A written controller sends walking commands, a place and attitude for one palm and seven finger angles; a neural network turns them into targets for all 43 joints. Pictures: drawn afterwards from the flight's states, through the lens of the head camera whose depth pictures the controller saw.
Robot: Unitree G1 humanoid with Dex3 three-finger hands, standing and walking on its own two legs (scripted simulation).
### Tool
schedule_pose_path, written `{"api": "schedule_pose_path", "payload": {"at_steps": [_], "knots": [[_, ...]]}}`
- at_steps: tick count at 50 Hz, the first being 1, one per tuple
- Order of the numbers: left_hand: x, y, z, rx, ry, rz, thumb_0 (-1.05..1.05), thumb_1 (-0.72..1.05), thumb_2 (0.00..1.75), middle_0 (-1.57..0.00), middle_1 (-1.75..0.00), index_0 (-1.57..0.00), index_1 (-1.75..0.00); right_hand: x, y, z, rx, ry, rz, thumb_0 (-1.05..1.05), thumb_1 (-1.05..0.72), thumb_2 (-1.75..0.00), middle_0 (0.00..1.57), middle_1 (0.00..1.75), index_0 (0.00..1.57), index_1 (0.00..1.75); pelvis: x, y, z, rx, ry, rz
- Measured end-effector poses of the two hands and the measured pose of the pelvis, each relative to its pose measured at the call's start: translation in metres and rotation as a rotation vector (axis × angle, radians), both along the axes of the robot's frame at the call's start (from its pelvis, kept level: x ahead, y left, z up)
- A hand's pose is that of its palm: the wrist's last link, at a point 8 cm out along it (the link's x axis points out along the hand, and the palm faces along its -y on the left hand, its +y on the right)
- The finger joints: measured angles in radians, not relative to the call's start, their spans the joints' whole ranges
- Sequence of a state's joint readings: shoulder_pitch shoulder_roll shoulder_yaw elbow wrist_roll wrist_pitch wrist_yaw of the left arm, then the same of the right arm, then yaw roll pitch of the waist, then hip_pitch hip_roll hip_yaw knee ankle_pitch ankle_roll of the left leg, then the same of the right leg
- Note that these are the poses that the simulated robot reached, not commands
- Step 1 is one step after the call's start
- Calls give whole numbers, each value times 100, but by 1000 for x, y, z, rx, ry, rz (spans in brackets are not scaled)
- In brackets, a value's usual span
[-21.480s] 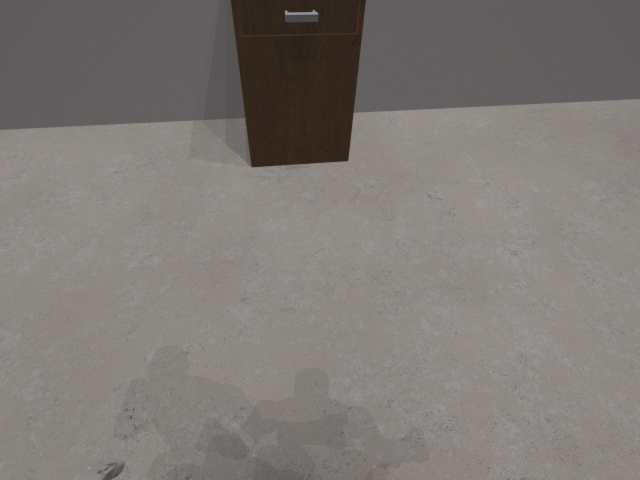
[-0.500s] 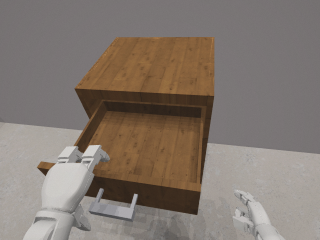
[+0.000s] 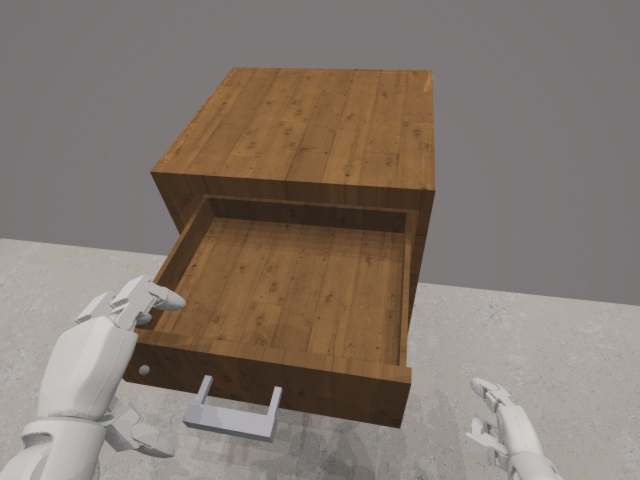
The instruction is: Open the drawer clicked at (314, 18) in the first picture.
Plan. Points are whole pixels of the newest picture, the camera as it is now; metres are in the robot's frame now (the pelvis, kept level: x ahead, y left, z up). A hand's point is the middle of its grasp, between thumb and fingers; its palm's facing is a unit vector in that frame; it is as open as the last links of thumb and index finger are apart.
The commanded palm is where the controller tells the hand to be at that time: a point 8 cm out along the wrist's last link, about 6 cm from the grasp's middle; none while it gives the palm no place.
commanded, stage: draw the hand back to the body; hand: left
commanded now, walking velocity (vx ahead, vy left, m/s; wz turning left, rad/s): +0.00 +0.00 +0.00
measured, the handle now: (236, 405) +0.22 +0.17 -0.06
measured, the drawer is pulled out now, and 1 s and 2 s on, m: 0.30 0.30 0.30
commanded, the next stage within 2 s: step back with the hand held close in 0.94 s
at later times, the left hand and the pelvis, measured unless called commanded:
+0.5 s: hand (129, 336) +0.20 +0.22 +0.16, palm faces +0.37 -0.83 -0.42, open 10.8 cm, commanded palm +0.14 +0.26 +0.17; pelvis +0.02 -0.01 +0.00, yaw +2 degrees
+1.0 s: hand (114, 335) +0.19 +0.23 +0.16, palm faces +0.44 -0.79 -0.43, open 7.5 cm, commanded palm +0.14 +0.27 +0.18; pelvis +0.02 -0.02 +0.00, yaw +3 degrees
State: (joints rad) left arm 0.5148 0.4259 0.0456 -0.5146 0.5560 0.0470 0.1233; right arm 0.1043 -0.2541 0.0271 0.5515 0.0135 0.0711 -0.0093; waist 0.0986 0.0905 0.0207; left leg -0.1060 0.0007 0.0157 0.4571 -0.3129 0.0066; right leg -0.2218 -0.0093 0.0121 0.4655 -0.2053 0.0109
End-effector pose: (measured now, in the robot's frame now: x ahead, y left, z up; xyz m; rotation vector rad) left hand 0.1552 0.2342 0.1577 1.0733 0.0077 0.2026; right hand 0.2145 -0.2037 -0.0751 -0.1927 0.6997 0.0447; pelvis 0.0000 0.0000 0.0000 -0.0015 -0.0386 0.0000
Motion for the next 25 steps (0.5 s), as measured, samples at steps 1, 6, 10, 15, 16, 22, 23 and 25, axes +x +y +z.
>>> {"api": "schedule_pose_path", "payload": {"at_steps": [1,6,10,15,16,22,23,25], "knots": [[-1,-1,-3,-177,-30,1,0,-48,30,-32,-120,-32,-119,0,1,3,1,-30,-13,2,-91,-90,20,29,20,30,1,-1,0,0,-7,5],[-6,-5,-1,-577,-177,-10,-1,-41,33,-31,-115,-31,-115,-8,6,13,-23,-124,-27,2,-91,-90,20,29,20,30,10,-6,0,-6,-24,24],[-6,3,8,-616,-262,-1,-1,-31,38,-31,-108,-30,-108,-13,6,9,-29,-116,-14,2,-91,-90,20,29,20,30,14,-9,1,-11,-29,34],[0,14,13,-606,-299,23,-1,-16,44,-29,-98,-28,-98,-15,0,3,-32,-90,-19,2,-91,-90,20,30,20,30,18,-11,1,-12,-20,37],[1,15,13,-604,-297,25,-1,-12,46,-29,-96,-28,-96,-15,-1,2,-33,-88,-23,2,-91,-90,20,30,20,30,19,-11,1,-12,-17,37],[3,17,15,-584,-280,27,0,8,54,-27,-83,-26,-83,-9,-12,2,-37,-95,-53,2,-91,-90,20,30,20,30,23,-11,1,-11,0,35],[3,18,15,-578,-279,29,0,11,56,-27,-81,-26,-81,-7,-13,3,-38,-97,-58,2,-91,-90,20,30,20,30,23,-11,0,-11,2,35],[3,20,17,-568,-282,35,0,18,59,-26,-76,-26,-76,-4,-15,3,-38,-102,-66,2,-91,-90,20,29,20,30,24,-11,0,-11,5,36]]}}
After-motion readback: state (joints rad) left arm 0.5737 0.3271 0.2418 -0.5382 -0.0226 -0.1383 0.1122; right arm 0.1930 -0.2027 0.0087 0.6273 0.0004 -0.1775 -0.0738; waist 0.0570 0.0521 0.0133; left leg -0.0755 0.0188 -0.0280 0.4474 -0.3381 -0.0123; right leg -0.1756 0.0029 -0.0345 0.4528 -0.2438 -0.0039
